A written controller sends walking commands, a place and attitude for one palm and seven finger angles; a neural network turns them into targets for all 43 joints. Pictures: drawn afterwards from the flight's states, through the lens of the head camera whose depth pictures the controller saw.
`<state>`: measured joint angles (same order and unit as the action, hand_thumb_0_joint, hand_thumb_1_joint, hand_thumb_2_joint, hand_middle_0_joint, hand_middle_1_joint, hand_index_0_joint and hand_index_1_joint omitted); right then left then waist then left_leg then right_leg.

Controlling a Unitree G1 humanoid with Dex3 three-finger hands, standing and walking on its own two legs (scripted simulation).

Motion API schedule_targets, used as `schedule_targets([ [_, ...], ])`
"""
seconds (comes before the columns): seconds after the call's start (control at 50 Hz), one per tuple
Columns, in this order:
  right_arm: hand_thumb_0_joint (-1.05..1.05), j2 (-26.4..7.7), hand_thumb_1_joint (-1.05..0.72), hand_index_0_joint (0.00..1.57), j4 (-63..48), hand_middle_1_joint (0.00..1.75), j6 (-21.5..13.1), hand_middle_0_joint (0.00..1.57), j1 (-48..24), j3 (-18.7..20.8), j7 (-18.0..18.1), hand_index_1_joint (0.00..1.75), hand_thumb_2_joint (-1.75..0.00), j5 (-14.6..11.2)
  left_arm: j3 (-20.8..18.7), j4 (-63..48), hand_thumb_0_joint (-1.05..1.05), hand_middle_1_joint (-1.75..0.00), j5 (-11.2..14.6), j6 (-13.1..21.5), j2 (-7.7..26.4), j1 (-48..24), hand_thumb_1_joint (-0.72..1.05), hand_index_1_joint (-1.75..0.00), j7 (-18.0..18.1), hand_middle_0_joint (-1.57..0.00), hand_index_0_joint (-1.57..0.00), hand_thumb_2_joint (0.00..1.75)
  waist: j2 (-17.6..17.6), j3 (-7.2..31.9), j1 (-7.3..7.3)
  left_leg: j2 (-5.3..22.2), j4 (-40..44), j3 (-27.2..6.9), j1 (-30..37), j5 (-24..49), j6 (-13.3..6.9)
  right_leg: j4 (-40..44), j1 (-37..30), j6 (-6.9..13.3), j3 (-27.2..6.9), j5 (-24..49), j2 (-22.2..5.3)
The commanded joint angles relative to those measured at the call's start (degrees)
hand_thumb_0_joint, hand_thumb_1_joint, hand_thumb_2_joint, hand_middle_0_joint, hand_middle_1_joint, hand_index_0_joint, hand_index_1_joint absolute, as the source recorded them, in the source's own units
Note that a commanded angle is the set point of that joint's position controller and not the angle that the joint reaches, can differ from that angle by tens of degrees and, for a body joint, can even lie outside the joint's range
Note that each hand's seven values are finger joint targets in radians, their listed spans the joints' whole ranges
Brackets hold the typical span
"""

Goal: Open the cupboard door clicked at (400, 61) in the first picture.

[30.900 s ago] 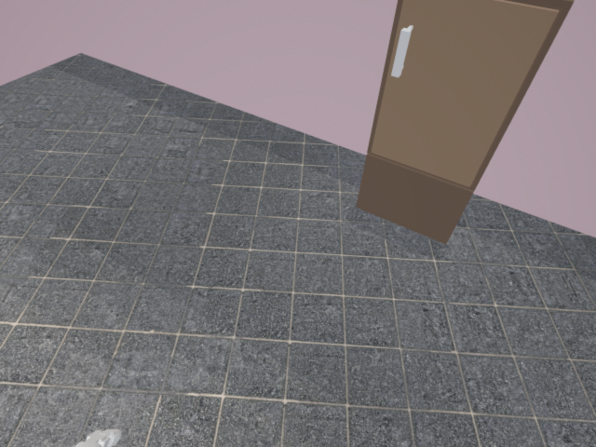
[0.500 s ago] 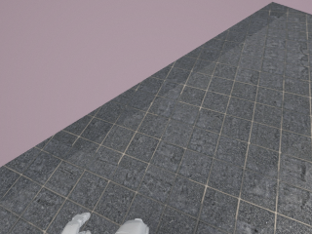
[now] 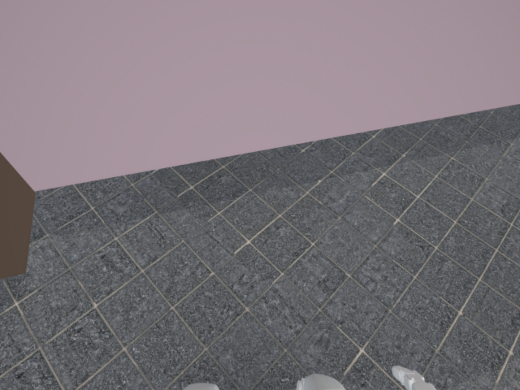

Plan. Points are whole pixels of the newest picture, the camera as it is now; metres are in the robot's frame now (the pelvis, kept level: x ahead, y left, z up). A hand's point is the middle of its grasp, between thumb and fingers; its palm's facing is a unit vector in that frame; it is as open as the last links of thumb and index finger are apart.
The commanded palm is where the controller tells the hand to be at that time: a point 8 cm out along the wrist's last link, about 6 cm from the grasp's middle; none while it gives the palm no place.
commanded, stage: turn to face it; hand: left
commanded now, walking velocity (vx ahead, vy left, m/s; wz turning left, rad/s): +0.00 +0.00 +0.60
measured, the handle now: out of the picture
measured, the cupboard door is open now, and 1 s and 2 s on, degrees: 45 45 45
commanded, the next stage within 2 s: take the last steps up to it in 1.74 s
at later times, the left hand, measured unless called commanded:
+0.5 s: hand out of the picture +0.05 +0.14 -0.14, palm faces +0.26 -0.93 -0.27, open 7.4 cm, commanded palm none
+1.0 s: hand out of the picture -0.06 +0.20 -0.16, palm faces +0.58 -0.77 -0.25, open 7.4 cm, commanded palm none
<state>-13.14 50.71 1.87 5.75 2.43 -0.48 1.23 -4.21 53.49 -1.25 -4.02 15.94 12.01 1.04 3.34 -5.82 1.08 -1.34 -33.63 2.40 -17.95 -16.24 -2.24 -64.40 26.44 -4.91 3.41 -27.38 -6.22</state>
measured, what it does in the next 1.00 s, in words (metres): steps on the spot, turning left: right foot, then left foot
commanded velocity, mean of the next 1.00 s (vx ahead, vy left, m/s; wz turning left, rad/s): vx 0.00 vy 0.00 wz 0.60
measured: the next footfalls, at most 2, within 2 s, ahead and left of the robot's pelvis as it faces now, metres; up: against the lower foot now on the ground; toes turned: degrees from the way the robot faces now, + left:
right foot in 0.30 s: +0.05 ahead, -0.15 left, +0.00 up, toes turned +8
left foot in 0.76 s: +0.00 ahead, +0.08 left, +0.00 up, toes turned +33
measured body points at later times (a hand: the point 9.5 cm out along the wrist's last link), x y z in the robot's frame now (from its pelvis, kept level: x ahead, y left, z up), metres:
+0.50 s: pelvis +0.01 -0.06 +0.01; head +0.07 -0.08 +0.46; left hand +0.03 +0.19 -0.11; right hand +0.13 -0.31 -0.15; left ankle -0.05 +0.08 -0.63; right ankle +0.01 -0.15 -0.73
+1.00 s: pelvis +0.00 -0.03 +0.01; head +0.03 +0.02 +0.46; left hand -0.09 +0.24 -0.14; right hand +0.23 -0.18 -0.12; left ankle -0.03 +0.06 -0.73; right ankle +0.07 -0.18 -0.65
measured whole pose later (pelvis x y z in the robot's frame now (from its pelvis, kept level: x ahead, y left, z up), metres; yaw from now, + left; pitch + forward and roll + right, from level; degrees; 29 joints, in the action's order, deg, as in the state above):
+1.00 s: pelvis +0.00 -0.03 +0.01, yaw +35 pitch +1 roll -1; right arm -12.5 52.0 1.9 8.0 2.0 -0.1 1.2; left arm -4.0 51.6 -1.3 -3.1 15.2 9.5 0.6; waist 1.9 -5.2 0.7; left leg -2.7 -28.3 -1.0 -17.0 -12.4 -3.1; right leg -64.3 29.4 -5.8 -0.1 -21.9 -5.3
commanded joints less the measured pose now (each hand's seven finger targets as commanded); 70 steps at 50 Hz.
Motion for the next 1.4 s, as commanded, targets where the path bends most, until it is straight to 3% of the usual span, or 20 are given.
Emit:
schedule_targets([
  [0.0, 0.00, -11.7, -0.90, 0.20, -3.0, 0.30, -1.0, 0.20, 1.9, 3.2, 1.2, 0.30, -0.90, -0.2, -1.1, -5.3, 0.00, -0.30, -0.1, 1.9, 4.1, -0.4, 0.90, -0.30, -0.7, -0.20, -0.20, 0.90, -10.6, 7.8, -0.96, 13.7, 15.9, -14.7, 7.5, 15.7, -6.0, -1.6, 5.2, -0.8, -3.8, 6.6, 0.0],
  [0.16, 0.00, -12.1, -0.90, 0.20, -1.9, 0.30, -0.6, 0.20, 5.0, 4.0, 0.8, 0.30, -0.90, 0.2, -0.4, -8.1, 0.00, -0.30, 0.3, 2.4, 2.6, -4.7, 0.90, -0.30, -0.4, -0.20, -0.20, 0.90, -12.4, 8.6, -2.64, 12.6, 13.7, -20.8, 6.7, 14.7, -7.2, 16.9, -1.1, -0.5, -2.8, 2.9, 3.8],
  [0.24, 0.00, -11.4, -0.90, 0.20, -2.9, 0.30, -0.2, 0.20, 2.0, 4.5, 0.9, 0.30, -0.90, -0.2, -0.8, -6.7, 0.00, -0.30, 0.8, 3.3, 2.9, 1.5, 0.90, -0.30, 0.0, -0.20, -0.20, 0.90, -11.8, 10.3, 0.55, 9.6, 8.1, -22.0, -1.2, 15.4, -4.6, 34.8, -16.8, 0.6, -1.6, 11.2, 6.1],
  [0.26, 0.00, -9.4, -0.90, 0.20, -3.2, 0.30, -0.2, 0.20, 2.0, 4.3, 0.7, 0.30, -0.90, -0.7, -1.3, -6.2, 0.00, -0.30, 0.6, 3.9, 5.2, 4.0, 0.90, -0.30, 0.4, -0.20, -0.20, 0.90, -6.1, 11.4, 1.73, 6.2, 3.4, -20.0, -7.5, 8.8, -1.8, 43.4, -25.4, 1.6, -5.4, 14.0, 1.9],
  [0.28, 0.00, -5.3, -0.90, 0.20, -4.0, 0.30, -0.3, 0.20, 2.9, 3.8, 0.4, 0.30, -0.90, -1.2, -2.4, -6.1, 0.00, -0.30, -0.4, 4.5, 10.9, 5.6, 0.90, -0.30, 0.9, -0.20, -0.20, 0.90, 11.4, 12.4, 2.63, -1.9, -9.4, -9.5, -17.8, -8.4, 3.1, 50.1, -32.5, 6.4, -20.9, 14.7, -13.6],
  [0.3, 0.00, -6.9, -0.90, 0.20, -4.5, 0.30, -0.2, 0.20, 1.6, 4.1, 0.3, 0.30, -0.90, -0.6, -2.1, -6.7, 0.00, -0.30, -0.4, 4.2, 12.1, 4.3, 0.90, -0.30, 1.1, -0.20, -0.20, 0.90, 13.9, 9.9, 2.30, -2.5, -24.0, -5.5, -18.3, -19.8, 4.5, 50.2, -24.4, 12.2, -26.5, 21.5, -23.3],
  [0.4, 0.00, -5.1, -0.90, 0.20, -0.3, 0.30, 1.4, 0.20, 4.0, 3.5, -0.9, 0.30, -0.90, -0.2, 0.2, -7.7, 0.00, -0.30, 0.5, 4.9, 3.8, -1.8, 0.90, -0.30, 1.1, -0.20, -0.20, 0.90, 7.2, 6.2, -2.33, 2.4, -36.4, -3.8, -17.7, -6.6, 6.6, 43.4, -22.2, 9.4, -4.1, 44.1, -11.0],
  [0.62, 0.00, -3.5, -0.90, 0.20, -2.3, 0.30, 1.1, 0.20, -4.0, 1.9, -1.3, 0.30, -0.90, -0.6, -1.5, -4.9, 0.00, -0.30, -0.5, 4.6, 7.2, 5.5, 0.90, -0.30, 1.0, -0.20, -0.20, 0.90, 8.6, 6.3, 1.55, 2.7, -12.2, 3.0, -9.4, -9.6, 5.6, 39.3, -26.4, 11.2, 1.6, 49.0, -15.2],
  [0.7, 0.00, -5.6, -0.90, 0.20, -1.6, 0.30, 0.4, 0.20, 2.4, 2.6, -1.1, 0.30, -0.90, -0.4, -2.1, -4.9, 0.00, -0.30, 0.0, 4.2, 8.6, 2.7, 0.90, -0.30, 0.3, -0.20, -0.20, 0.90, 5.7, 8.8, -2.75, 1.2, 3.3, 4.5, 6.2, 1.2, 3.7, 30.0, -17.9, 7.3, 6.2, 40.2, -14.5],
  [0.72, 0.00, -9.2, -0.90, 0.20, -0.5, 0.30, -0.1, 0.20, 7.1, 3.5, -1.0, 0.30, -0.90, -0.2, -1.8, -5.6, 0.00, -0.30, 0.4, 4.0, 7.4, 1.9, 0.90, -0.30, 0.0, -0.20, -0.20, 0.90, -2.4, 12.0, -5.45, 5.3, 7.9, -1.6, 16.0, 11.4, 1.5, 19.8, -10.6, 4.2, 8.7, 31.3, -11.7],
  [0.74, 0.00, -16.3, -0.90, 0.20, -0.2, 0.30, -0.5, 0.20, 11.3, 5.4, -0.5, 0.30, -0.90, 0.3, -0.8, -8.3, 0.00, -0.30, 0.9, 3.7, 2.9, 0.0, 0.90, -0.30, -0.5, -0.20, -0.20, 0.90, -21.4, 13.0, -7.79, 22.6, 11.6, -26.1, 22.6, 32.3, -7.4, 4.9, 6.5, -0.6, 8.9, -7.9, -1.9],
  [0.76, 0.00, -17.9, -0.90, 0.20, 0.9, 0.30, -0.1, 0.20, 13.8, 5.3, 0.1, 0.30, -0.90, -0.2, -0.3, -9.9, 0.00, -0.30, 0.3, 2.8, 3.5, -3.7, 0.90, -0.30, 0.0, -0.20, -0.20, 0.90, -16.4, 14.2, -8.16, 26.8, 11.6, -29.0, 20.8, 39.5, -12.5, -1.4, 8.9, 0.3, 0.2, -12.7, -1.0],
  [0.78, 0.00, -16.8, -0.90, 0.20, 0.2, 0.30, -0.2, 0.20, 12.0, 4.8, 0.4, 0.30, -0.90, 0.0, -0.4, -10.6, 0.00, -0.30, 0.2, 2.7, 4.0, -5.4, 0.90, -0.30, 0.0, -0.20, -0.20, 0.90, -9.7, 10.7, -6.92, 25.6, 12.5, -25.2, 15.7, 30.8, -12.5, -2.8, 8.2, 0.9, -1.7, -9.0, -2.3],
  [0.9, 0.00, -11.5, -0.90, 0.20, -2.6, 0.30, -1.3, 0.20, 3.2, 3.0, 1.4, 0.30, -0.90, -0.2, -1.1, -5.3, 0.00, -0.30, -0.2, 2.1, 3.8, -0.5, 0.90, -0.30, -0.6, -0.20, -0.20, 0.90, -9.4, 9.0, -1.11, 13.8, 15.4, -16.3, 9.1, 19.9, -6.3, -3.0, 5.7, -0.7, -4.3, 6.6, 0.0],
  [1.08, 0.00, -11.7, -0.90, 0.20, -1.2, 0.30, -0.8, 0.20, 6.6, 4.0, 1.0, 0.30, -0.90, 0.2, -0.3, -8.7, 0.00, -0.30, 0.3, 2.6, 2.7, -6.3, 0.90, -0.30, -0.2, -0.20, -0.20, 0.90, -12.8, 8.8, -3.01, 12.4, 13.1, -22.6, 8.1, 18.7, -7.4, 15.9, -0.1, -0.7, -3.5, 2.6, 3.8],
  [1.18, 0.00, -10.5, -0.90, 0.20, -2.3, 0.30, -0.2, 0.20, 3.2, 4.5, 0.9, 0.30, -0.90, -0.4, -0.8, -7.1, 0.00, -0.30, 0.8, 3.6, 3.7, 1.0, 0.90, -0.30, 0.4, -0.20, -0.20, 0.90, -10.3, 11.1, 0.69, 8.0, 6.7, -24.2, -2.4, 17.4, -3.8, 38.3, -20.3, 0.8, -2.8, 13.4, 6.0],
  [1.22, 0.00, -4.4, -0.90, 0.20, -3.7, 0.30, -0.4, 0.20, 3.5, 3.8, 0.5, 0.30, -0.90, -1.1, -2.4, -6.8, 0.00, -0.30, -0.4, 4.3, 11.3, 3.9, 0.90, -0.30, 1.2, -0.20, -0.20, 0.90, 14.5, 11.5, 2.45, -4.4, -13.6, -7.2, -19.3, -14.4, 4.4, 49.9, -32.0, 9.1, -25.0, 16.2, -18.0],
  [1.24, 0.00, -7.7, -0.90, 0.20, -3.5, 0.30, -0.1, 0.20, 2.9, 4.2, 0.3, 0.30, -0.90, -0.4, -1.6, -7.3, 0.00, -0.30, -0.2, 4.1, 11.3, 2.5, 0.90, -0.30, 1.3, -0.20, -0.20, 0.90, 10.1, 9.8, 1.72, -2.0, -26.8, -7.1, -17.6, -19.4, 4.4, 49.5, -22.7, 13.6, -25.6, 21.4, -23.2],
  [1.3, 0.00, -6.4, -0.90, 0.20, 0.0, 0.30, 1.4, 0.20, 5.1, 4.3, -0.6, 0.30, -0.90, 0.0, -0.1, -8.5, 0.00, -0.30, 0.4, 4.3, 4.5, -5.0, 0.90, -0.30, 1.2, -0.20, -0.20, 0.90, 6.8, 5.1, -2.85, 1.7, -38.2, -5.9, -17.0, -8.5, 5.6, 46.0, -18.4, 11.3, -10.0, 30.7, -12.6],
  [1.38, 0.00, -4.5, -0.90, 0.20, -0.2, 0.30, 1.7, 0.20, 2.8, 3.3, -1.0, 0.30, -0.90, -0.4, -0.1, -7.0, 0.00, -0.30, 0.4, 4.9, 4.2, 0.0, 0.90, -0.30, 1.1, -0.20, -0.20, 0.90, 7.6, 5.9, -1.30, 2.4, -32.6, -2.5, -17.3, -5.9, 6.9, 43.6, -24.3, 9.4, -2.0, 43.5, -10.9],
])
